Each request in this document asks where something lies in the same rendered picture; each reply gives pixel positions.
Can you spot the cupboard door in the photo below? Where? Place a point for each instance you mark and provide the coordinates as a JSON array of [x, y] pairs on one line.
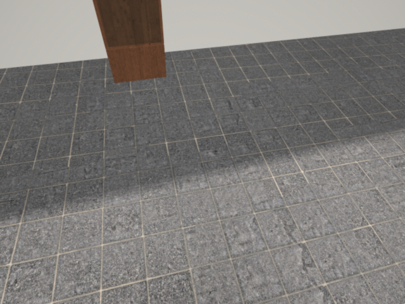
[[130, 22]]

